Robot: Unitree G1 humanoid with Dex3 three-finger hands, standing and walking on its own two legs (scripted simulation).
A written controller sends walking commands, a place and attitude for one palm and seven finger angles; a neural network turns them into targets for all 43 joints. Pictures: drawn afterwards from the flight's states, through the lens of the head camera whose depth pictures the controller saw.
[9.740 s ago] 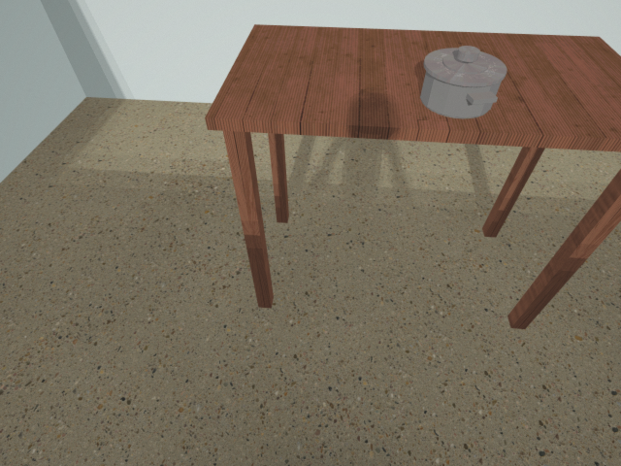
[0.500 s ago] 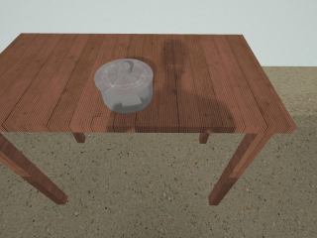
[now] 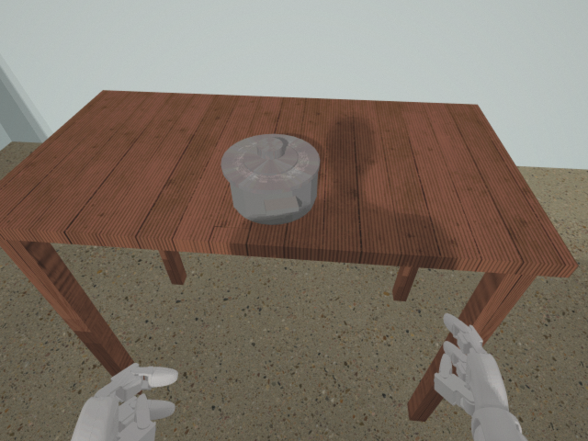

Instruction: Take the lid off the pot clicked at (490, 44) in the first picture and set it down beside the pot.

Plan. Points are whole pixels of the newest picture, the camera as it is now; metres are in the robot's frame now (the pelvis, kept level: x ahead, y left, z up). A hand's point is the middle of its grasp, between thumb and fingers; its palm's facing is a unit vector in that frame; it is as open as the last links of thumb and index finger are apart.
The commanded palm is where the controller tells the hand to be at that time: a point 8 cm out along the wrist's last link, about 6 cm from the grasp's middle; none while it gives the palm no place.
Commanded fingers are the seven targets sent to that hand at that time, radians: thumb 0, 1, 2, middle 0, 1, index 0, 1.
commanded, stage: lift the closed hand beside the body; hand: left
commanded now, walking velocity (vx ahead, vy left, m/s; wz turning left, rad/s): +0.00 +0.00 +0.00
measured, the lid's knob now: (270, 148) +0.52 +0.10 +0.16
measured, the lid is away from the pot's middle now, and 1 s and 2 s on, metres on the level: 0.00 0.00 0.00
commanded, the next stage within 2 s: raise the hand higher, near the body in 0.22 s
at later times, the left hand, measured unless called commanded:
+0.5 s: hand (80, 373) +0.15 +0.24 +0.11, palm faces +0.31 -0.84 -0.44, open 3.1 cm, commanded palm +0.09 +0.28 +0.14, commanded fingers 0.00 0.90 0.90 -1.30 -1.50 -1.30 -1.50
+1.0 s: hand (65, 321) +0.17 +0.24 +0.18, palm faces +0.39 -0.82 -0.41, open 3.1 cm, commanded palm +0.12 +0.28 +0.20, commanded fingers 0.00 0.90 0.90 -1.30 -1.50 -1.30 -1.50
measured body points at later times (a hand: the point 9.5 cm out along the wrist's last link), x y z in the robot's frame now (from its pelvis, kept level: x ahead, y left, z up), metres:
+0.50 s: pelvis +0.00 +0.01 +0.00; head -0.01 -0.01 +0.45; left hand +0.13 +0.29 +0.14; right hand +0.18 -0.20 -0.09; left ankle -0.02 +0.11 -0.74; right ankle +0.00 -0.11 -0.74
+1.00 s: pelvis +0.00 +0.01 +0.00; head -0.02 -0.01 +0.45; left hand +0.15 +0.28 +0.20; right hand +0.20 -0.20 -0.07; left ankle -0.02 +0.11 -0.74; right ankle +0.00 -0.11 -0.74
